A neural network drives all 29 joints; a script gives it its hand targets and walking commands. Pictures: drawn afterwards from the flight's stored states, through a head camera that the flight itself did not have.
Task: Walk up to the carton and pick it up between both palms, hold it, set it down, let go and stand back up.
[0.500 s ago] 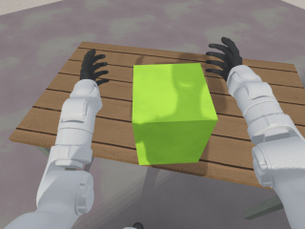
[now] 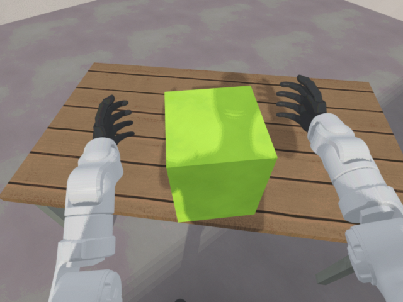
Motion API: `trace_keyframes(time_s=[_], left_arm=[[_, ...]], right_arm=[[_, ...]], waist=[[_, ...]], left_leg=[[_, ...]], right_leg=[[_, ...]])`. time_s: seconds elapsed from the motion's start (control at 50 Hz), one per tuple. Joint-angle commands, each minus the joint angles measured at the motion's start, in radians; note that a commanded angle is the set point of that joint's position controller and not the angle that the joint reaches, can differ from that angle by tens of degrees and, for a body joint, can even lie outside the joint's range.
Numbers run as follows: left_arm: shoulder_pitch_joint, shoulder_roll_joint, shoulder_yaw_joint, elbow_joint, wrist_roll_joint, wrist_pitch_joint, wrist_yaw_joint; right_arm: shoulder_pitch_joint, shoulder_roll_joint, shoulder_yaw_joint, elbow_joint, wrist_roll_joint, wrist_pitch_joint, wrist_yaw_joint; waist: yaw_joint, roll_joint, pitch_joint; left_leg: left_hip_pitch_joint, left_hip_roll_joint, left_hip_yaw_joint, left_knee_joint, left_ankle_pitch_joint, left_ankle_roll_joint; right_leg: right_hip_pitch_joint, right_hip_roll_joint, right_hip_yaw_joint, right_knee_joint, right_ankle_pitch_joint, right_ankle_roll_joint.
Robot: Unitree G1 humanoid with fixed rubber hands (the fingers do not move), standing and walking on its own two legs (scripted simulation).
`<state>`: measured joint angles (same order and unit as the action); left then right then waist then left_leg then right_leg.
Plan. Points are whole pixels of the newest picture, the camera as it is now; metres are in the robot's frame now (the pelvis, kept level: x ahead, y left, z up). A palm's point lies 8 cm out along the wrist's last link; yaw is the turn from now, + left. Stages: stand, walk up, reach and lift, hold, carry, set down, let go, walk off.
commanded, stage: set down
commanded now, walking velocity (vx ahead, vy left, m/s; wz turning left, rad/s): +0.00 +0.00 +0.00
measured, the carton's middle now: (212, 157) +0.44 +0.07 -0.01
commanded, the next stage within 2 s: none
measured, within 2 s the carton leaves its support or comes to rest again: neither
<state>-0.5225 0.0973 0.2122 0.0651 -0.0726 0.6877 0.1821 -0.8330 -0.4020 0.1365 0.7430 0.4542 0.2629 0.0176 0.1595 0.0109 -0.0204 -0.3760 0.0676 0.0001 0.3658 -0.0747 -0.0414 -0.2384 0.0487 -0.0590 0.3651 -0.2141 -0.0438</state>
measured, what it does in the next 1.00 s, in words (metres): stands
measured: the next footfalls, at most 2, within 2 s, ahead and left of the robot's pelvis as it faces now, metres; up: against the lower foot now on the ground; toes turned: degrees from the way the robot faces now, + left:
none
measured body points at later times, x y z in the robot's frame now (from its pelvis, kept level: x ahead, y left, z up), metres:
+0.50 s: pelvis -0.01 -0.01 +0.00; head +0.02 +0.00 +0.45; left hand +0.31 +0.23 +0.10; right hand +0.41 -0.14 +0.10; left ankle +0.06 +0.14 -0.74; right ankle -0.02 -0.09 -0.74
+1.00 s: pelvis -0.01 -0.02 +0.00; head +0.02 +0.00 +0.45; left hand +0.27 +0.22 +0.06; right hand +0.34 -0.17 +0.05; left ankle +0.06 +0.14 -0.74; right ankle -0.02 -0.09 -0.74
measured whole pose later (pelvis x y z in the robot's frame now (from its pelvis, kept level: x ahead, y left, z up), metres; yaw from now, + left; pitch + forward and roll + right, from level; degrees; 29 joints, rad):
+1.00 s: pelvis -0.01 -0.02 +0.00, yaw +0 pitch +0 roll +0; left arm -0.08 0.03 0.14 -0.08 -0.05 0.40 0.20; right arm -0.24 -0.29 0.12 0.35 0.37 0.02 0.00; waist 0.10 -0.03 0.08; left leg -0.29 0.07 0.00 0.35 -0.07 -0.06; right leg -0.20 0.05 -0.04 0.45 -0.25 -0.07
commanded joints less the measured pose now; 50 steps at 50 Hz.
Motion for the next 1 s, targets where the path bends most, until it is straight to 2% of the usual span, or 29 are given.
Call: trace_keyframes(time_s=[0.0,0.08,0.2,0.38,0.54,0.74,0.98], left_arm=[[-0.383,0.121,-0.005,-0.258,-0.014,-0.038,0.009],[-0.331,0.106,-0.008,-0.276,-0.028,-0.022,0.019],[-0.243,0.072,0.000,-0.255,-0.017,-0.007,0.018],[-0.136,0.037,-0.006,-0.296,0.012,-0.047,0.012],[-0.036,0.020,-0.027,-0.342,0.010,-0.100,0.018],[0.106,0.004,-0.044,-0.345,0.005,-0.178,0.020],[0.280,-0.016,-0.072,-0.295,0.025,-0.363,0.016]], right_arm=[[-0.463,-0.169,-0.078,-0.256,-0.005,-0.043,-0.008],[-0.403,-0.167,-0.090,-0.317,-0.013,-0.033,-0.020],[-0.296,-0.147,-0.094,-0.327,-0.029,-0.021,-0.026],[-0.147,-0.110,-0.088,-0.368,-0.039,-0.054,-0.025],[-0.021,-0.085,-0.087,-0.452,-0.042,-0.100,-0.036],[0.155,-0.055,-0.086,-0.527,-0.063,-0.162,-0.043],[0.378,-0.017,-0.077,-0.538,-0.093,-0.308,-0.012]], waist=[[0.001,-0.019,-0.570],[-0.003,-0.033,-0.565],[-0.014,-0.051,-0.499],[-0.031,-0.039,-0.415],[-0.042,-0.030,-0.374],[-0.050,-0.041,-0.323],[-0.059,-0.055,-0.254]], left_leg=[[0.404,-0.062,0.008,0.059,0.339,0.011],[0.403,-0.058,0.008,0.057,0.295,0.022],[0.393,-0.058,0.007,0.038,0.237,0.037],[0.393,-0.068,0.007,0.027,0.225,0.044],[0.398,-0.071,0.006,0.030,0.222,0.045],[0.406,-0.070,0.005,0.028,0.215,0.050],[0.406,-0.071,0.012,0.022,0.217,0.058]], right_leg=[[0.012,0.019,0.040,-0.042,0.282,0.075],[-0.008,0.016,0.049,-0.047,0.233,0.067],[-0.008,0.008,0.057,-0.056,0.181,0.066],[-0.006,0.001,0.062,-0.055,0.172,0.064],[-0.020,-0.007,0.073,-0.053,0.159,0.054],[-0.030,-0.015,0.083,-0.055,0.130,0.046],[-0.025,-0.034,0.101,-0.063,0.115,0.031]])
